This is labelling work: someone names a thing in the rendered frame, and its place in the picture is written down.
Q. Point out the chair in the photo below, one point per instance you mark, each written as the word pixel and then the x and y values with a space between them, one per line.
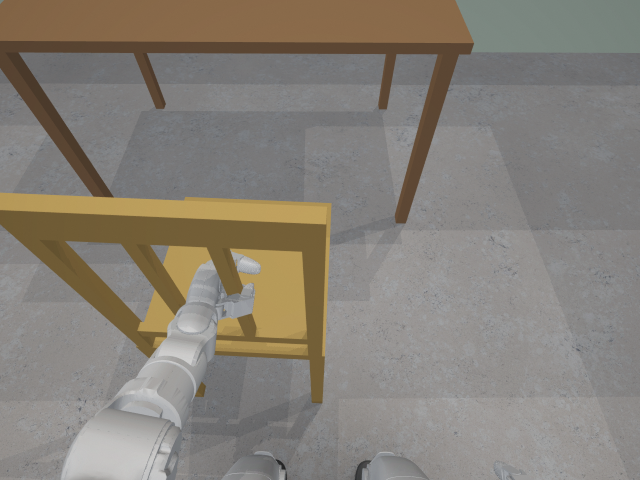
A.
pixel 290 240

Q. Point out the table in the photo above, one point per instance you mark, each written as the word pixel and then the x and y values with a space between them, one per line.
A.
pixel 232 26

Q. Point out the robot left forearm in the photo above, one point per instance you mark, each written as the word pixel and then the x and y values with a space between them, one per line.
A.
pixel 169 380

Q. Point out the left robot upper arm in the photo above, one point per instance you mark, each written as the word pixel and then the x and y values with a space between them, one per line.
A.
pixel 121 445

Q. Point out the left robot shin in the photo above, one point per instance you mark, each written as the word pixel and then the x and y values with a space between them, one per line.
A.
pixel 264 453

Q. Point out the robot left hand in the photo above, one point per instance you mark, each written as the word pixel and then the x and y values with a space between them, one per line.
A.
pixel 207 287

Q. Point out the right robot shin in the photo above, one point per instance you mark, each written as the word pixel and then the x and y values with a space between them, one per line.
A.
pixel 382 454

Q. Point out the robot shin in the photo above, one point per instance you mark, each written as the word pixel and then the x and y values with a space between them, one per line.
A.
pixel 264 453
pixel 382 454

